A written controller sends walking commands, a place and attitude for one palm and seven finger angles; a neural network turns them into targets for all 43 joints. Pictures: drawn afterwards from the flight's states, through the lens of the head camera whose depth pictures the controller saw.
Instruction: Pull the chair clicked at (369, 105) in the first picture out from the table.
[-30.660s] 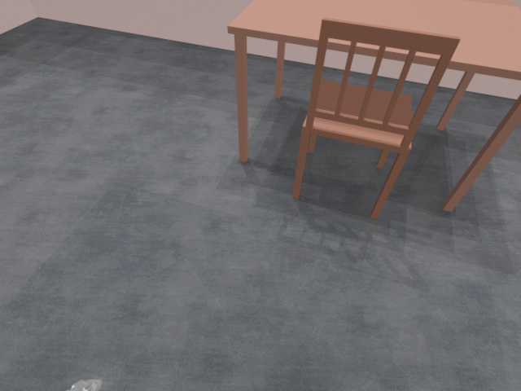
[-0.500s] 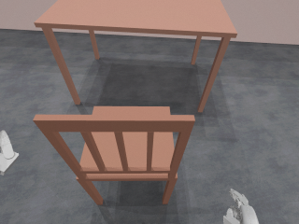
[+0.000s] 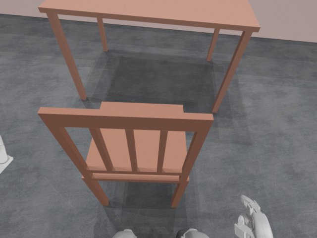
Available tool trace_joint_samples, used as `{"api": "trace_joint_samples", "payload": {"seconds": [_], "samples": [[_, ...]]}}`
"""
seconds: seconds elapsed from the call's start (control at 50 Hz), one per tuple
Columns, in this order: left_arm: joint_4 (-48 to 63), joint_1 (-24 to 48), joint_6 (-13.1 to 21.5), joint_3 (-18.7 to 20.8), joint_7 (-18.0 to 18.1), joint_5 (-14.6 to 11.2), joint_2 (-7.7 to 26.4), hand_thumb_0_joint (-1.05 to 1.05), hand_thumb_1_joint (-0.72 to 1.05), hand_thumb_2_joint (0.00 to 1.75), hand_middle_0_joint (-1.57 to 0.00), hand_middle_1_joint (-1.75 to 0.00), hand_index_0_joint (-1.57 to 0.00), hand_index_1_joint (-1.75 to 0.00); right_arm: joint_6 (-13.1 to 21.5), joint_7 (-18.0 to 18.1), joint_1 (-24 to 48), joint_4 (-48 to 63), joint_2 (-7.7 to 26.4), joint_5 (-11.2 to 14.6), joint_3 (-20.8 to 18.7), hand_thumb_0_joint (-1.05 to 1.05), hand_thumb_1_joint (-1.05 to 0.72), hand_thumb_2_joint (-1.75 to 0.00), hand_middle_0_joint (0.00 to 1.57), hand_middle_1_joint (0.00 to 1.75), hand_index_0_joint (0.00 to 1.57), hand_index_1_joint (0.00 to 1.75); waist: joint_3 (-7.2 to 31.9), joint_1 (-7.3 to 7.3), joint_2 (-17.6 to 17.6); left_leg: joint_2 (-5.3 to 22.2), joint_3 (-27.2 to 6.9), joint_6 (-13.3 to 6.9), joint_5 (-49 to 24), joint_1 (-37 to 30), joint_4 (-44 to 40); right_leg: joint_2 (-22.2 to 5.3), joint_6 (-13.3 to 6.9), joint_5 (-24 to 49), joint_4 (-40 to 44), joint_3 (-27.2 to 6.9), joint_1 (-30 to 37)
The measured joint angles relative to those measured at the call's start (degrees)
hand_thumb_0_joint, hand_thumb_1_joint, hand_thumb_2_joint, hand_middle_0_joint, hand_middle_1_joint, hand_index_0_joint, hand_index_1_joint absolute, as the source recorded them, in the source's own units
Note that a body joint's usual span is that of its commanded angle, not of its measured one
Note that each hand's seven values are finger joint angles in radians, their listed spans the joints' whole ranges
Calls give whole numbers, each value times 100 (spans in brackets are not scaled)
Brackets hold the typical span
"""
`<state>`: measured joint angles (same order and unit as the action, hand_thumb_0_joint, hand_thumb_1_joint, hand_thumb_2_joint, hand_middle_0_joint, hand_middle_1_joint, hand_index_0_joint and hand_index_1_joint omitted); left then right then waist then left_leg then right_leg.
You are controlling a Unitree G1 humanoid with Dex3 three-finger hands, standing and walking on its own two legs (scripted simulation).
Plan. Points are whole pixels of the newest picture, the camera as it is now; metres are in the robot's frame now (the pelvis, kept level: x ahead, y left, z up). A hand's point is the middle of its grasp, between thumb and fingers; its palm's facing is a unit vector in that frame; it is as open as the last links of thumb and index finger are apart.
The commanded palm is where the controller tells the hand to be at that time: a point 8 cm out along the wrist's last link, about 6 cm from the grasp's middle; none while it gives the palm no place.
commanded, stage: step back with the hand held close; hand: left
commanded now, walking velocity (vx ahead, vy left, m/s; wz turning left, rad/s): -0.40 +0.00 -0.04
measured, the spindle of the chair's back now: (132, 151) +0.37 +0.10 -0.08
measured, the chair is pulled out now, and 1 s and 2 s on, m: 0.62 0.62 0.62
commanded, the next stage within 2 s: stop stepping back and stand still in 0.74 s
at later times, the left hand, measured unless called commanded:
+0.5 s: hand out of the picture +0.18 +0.28 +0.19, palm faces +0.44 -0.74 -0.51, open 7.4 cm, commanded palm +0.12 +0.30 +0.19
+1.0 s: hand out of the picture +0.07 +0.22 +0.18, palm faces +0.25 -0.81 -0.52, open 7.4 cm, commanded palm +0.02 +0.27 +0.19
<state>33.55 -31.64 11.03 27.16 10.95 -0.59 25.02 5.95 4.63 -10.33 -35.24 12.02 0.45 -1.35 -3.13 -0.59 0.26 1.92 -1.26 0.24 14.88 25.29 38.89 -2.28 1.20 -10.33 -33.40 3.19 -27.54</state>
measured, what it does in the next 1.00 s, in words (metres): walks backwards: right foot, then left foot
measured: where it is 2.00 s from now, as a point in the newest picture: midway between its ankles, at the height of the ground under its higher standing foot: outside the picture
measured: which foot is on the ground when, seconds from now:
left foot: down 0.00-0.62, up 0.64-0.78, down 0.80-1.00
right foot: down 0.00-0.34, up 0.36-0.52, down 0.54-1.00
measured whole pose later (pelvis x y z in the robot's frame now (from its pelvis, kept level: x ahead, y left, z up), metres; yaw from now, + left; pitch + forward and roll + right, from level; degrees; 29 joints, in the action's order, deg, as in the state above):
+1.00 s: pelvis -0.14 -0.02 +0.01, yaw -5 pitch +1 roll -1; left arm 35.4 -38.3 11.8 25.4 8.1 -2.9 27.0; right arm 8.0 2.9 -10.9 -34.5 10.2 1.2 -1.2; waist -3.2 -0.6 2.2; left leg 2.4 -0.2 0.7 9.8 20.3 29.4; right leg -1.3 1.0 -17.8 -29.0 3.0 -15.7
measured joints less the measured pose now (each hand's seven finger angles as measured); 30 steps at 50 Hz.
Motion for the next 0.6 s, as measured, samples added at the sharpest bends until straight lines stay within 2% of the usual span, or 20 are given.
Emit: {"api": "trace_joint_samples", "payload": {"seconds": [0.04,0.08,0.12,0.18,0.28,0.34,0.42,0.48,0.54,0.56,0.6], "samples": [[-7,-36,40,113,-24,21,124,1,88,90,-22,-30,-22,-30,82,18,-106,86,-53,40,-36,1,-91,-89,20,30,20,30,49,-66,5,-33,-96,32,86,71,111,60,-14,109,-236,-108,138],[-31,-34,116,252,-41,24,163,1,88,90,-22,-30,-22,-30,156,25,-110,80,-99,57,-47,1,-91,-89,20,30,20,30,78,5,35,-11,-82,60,173,144,221,103,26,-211,-270,-172,138],[-46,41,177,304,-53,-5,104,2,88,90,-22,-30,-22,-30,225,20,-29,22,-121,26,-46,1,-91,-89,20,30,20,30,3,41,31,22,-82,91,181,165,260,137,24,-146,-339,-180,87],[35,128,244,209,-95,-52,-25,2,88,90,-22,-30,-22,-30,278,-19,87,-72,-129,-17,-52,1,-91,-89,20,30,20,30,-61,75,46,26,-76,111,135,200,256,142,-3,-143,-360,-188,42],[196,58,342,-6,-137,-52,-67,1,88,90,-22,-30,-22,-30,173,-54,191,-176,-77,-70,-110,1,-91,-89,20,30,20,30,-40,6,84,-76,-90,47,430,275,234,71,18,40,-121,-202,51],[194,-120,392,110,-127,-37,85,1,88,90,-22,-30,-22,-30,95,-26,168,-153,-52,-74,-111,1,-91,-89,20,30,20,30,-7,-16,113,-65,-16,-7,-204,206,-51,65,48,125,10,-250,71],[-52,-149,406,303,-150,-18,192,1,88,90,-22,-30,-22,-30,227,46,1,-61,-115,-28,-112,1,-91,-89,20,30,20,30,45,-62,-64,63,-133,-39,-180,248,-27,301,1,-700,-857,-262,125],[-105,-97,424,333,-175,-121,137,1,88,90,-22,-30,-22,-30,407,-11,-105,-133,-218,-49,-50,1,-91,-89,20,30,20,30,148,77,-17,140,-85,6,-302,258,-217,329,-58,-1163,-823,-188,591],[-71,23,482,222,-206,-168,14,2,88,90,-21,-30,-21,-30,564,-104,-27,-238,-264,-130,60,1,-91,-89,20,30,20,30,131,234,58,224,66,56,-459,319,-367,272,-93,-994,-26,-183,1212],[-72,99,513,167,-233,-155,-31,2,88,90,-21,-30,-21,-30,594,-129,68,-281,-258,-154,91,1,-90,-89,20,30,20,30,67,288,23,299,101,86,-506,353,-381,300,-18,-1086,254,-169,1322],[-81,285,528,-30,-314,-138,-124,2,89,90,-21,-30,-21,-30,579,-172,264,-326,-208,-170,110,1,-90,-89,20,30,20,30,-170,258,-235,493,-11,155,-659,336,-475,514,-25,-793,534,-90,1417]]}}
